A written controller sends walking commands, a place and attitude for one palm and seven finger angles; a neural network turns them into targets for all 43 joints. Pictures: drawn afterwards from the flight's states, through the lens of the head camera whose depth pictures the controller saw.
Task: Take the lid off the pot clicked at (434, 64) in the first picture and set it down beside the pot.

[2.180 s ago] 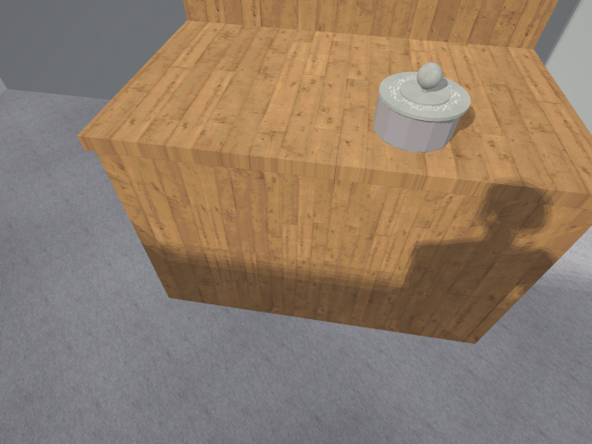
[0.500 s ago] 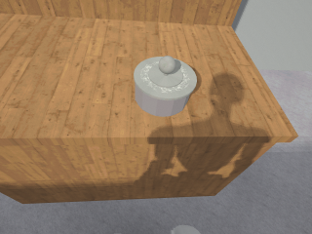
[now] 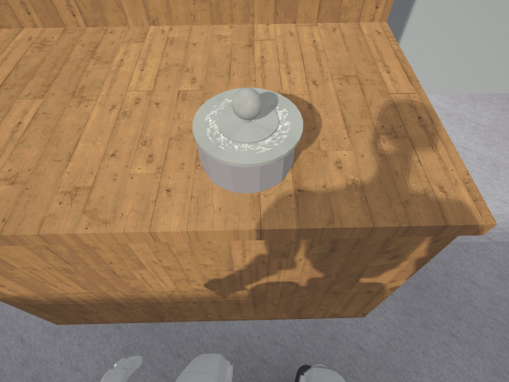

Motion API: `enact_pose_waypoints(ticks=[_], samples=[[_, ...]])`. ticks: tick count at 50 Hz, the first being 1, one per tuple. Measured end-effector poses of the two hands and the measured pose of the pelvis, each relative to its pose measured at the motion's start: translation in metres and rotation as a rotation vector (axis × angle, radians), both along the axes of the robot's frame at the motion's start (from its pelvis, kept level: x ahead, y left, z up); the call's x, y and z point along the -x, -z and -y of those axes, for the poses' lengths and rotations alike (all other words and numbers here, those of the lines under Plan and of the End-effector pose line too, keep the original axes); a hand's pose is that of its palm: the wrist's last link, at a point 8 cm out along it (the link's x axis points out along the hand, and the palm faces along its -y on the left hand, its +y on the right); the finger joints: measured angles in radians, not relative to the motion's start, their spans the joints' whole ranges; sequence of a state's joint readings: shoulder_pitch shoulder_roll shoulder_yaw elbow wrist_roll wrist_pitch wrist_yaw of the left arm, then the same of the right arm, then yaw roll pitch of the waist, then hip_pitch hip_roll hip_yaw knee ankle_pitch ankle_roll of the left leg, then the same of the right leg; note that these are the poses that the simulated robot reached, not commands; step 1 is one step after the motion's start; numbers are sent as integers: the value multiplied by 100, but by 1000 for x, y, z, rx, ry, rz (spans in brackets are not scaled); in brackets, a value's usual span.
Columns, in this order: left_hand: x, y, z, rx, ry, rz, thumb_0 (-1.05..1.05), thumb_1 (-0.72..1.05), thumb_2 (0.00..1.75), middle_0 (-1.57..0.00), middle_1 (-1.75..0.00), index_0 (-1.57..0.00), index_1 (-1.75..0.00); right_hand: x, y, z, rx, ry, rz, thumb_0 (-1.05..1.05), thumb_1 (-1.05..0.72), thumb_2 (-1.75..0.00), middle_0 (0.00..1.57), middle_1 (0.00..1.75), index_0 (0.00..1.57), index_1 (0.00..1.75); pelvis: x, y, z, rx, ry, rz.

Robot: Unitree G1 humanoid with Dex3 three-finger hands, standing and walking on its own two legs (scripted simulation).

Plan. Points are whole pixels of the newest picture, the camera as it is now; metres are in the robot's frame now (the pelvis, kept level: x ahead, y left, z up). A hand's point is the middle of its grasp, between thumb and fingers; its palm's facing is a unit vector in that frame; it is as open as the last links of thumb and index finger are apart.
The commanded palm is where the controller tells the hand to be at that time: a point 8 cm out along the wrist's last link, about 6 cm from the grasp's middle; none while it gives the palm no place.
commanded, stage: come to a stop and stand still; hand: left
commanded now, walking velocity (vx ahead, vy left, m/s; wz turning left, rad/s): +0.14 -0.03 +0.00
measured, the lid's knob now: (247, 104) +0.51 +0.05 +0.14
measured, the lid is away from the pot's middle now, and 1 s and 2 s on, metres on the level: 0.00 0.00 0.00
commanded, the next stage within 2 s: look again from close up in 0.44 s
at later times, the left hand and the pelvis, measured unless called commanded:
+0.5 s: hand out of the picture -0.01 +0.21 -0.17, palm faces +0.00 -0.99 -0.16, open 7.4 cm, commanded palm none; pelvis -0.01 +0.04 +0.02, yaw -1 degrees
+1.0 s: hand out of the picture +0.05 +0.17 -0.16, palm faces -0.01 -0.97 -0.26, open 7.3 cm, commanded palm none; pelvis +0.01 -0.01 +0.01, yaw -1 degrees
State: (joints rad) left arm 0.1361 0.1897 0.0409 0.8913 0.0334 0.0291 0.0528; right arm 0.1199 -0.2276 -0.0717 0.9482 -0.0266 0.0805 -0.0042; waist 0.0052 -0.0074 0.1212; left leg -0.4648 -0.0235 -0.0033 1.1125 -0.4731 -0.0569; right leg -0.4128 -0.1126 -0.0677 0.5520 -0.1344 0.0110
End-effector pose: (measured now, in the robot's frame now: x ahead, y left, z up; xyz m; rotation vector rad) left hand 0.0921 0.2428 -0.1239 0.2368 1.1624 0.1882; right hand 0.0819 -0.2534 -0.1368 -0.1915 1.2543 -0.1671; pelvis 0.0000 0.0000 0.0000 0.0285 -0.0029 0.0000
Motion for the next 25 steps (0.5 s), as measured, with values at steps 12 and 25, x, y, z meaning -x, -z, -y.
enact_pose_waypoints(ticks=[12, 25], samples=[[82, 14, -49, 85, -74, -121, 1, 90, 90, -20, -30, -20, -30, 59, -29, -65, 26, -10, 5, 0, -93, -90, 20, 30, 20, 30, 19, -13, -41, 53, -4, 0], [105, 15, -22, 128, -37, -279, 1, 91, 90, -20, -30, -20, -30, 135, -24, -70, 9, 101, -198, 1, -91, -90, 20, 30, 20, 30, 12, -18, -37, 31, 12, -25]])
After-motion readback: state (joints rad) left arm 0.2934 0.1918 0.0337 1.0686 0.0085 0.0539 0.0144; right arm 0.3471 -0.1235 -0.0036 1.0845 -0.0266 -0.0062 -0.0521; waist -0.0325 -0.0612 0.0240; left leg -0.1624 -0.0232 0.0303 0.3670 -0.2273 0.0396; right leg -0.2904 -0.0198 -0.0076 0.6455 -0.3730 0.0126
